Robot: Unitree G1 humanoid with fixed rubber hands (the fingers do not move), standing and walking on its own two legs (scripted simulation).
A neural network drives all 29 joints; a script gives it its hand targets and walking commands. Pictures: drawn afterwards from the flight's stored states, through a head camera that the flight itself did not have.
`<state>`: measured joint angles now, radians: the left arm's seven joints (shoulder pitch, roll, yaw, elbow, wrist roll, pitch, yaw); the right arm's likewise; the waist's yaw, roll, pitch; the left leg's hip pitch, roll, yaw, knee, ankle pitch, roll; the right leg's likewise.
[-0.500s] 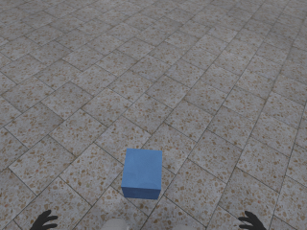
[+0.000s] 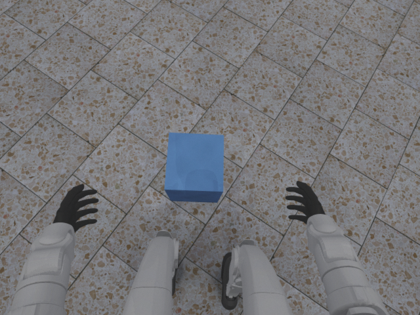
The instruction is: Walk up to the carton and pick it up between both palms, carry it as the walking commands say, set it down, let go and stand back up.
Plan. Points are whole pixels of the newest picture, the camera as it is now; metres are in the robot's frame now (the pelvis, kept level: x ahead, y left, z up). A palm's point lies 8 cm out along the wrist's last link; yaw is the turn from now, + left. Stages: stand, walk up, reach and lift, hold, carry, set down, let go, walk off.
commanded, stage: reach and lift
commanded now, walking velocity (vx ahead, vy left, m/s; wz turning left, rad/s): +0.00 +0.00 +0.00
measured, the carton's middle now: (195, 170) +0.50 +0.05 -0.57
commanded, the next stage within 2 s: none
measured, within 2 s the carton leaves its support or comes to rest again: neither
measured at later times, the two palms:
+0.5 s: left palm (101, 161) +0.39 +0.26 -0.15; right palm (283, 158) +0.42 -0.16 -0.14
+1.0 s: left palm (120, 136) +0.48 +0.25 -0.20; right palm (263, 145) +0.48 -0.13 -0.21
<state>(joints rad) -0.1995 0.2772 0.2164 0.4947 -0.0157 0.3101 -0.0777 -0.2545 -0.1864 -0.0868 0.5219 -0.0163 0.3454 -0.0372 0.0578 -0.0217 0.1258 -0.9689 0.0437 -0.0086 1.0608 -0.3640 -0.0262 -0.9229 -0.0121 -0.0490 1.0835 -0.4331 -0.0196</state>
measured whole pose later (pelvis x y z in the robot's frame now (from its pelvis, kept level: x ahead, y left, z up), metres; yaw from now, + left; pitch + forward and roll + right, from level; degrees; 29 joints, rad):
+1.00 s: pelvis -0.04 +0.03 -0.06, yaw -3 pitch +28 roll +0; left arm -1.19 0.33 0.30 0.58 -0.12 0.28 0.06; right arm -1.20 -0.29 -0.15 0.56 0.11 0.31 -0.13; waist 0.07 -0.01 0.52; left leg -1.40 -0.01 -0.03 1.25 -0.35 -0.01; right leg -1.37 0.04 0.08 1.26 -0.39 0.05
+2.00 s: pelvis -0.06 +0.02 -0.31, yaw -4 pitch +30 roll -1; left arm -1.34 0.38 0.16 0.90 -0.23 0.14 0.11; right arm -1.39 -0.34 -0.03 0.92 0.24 0.17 -0.17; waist 0.08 -0.04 0.53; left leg -2.15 -0.04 -0.06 2.16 -0.55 -0.05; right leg -2.10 0.11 0.05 2.18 -0.61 0.08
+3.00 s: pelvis -0.06 +0.02 -0.32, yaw -4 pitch +31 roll +0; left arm -1.46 0.36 0.07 1.09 -0.26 0.05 0.10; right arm -1.51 -0.28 0.04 1.08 0.26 0.09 -0.19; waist 0.08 -0.03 0.52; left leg -2.20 -0.01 -0.05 2.19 -0.54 -0.04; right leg -2.17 0.11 0.05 2.22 -0.60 0.08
